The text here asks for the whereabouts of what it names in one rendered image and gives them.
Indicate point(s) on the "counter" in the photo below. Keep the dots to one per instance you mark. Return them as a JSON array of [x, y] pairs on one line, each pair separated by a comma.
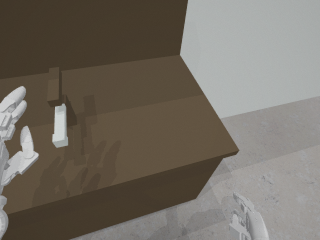
[[142, 135]]

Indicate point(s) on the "robot right hand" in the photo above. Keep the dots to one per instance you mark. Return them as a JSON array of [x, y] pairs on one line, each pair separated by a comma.
[[252, 225]]

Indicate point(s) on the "tap lever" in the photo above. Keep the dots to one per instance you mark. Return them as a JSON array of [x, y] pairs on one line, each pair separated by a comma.
[[59, 138]]

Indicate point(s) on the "robot left hand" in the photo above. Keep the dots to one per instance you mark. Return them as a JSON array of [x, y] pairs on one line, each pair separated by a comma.
[[11, 109]]

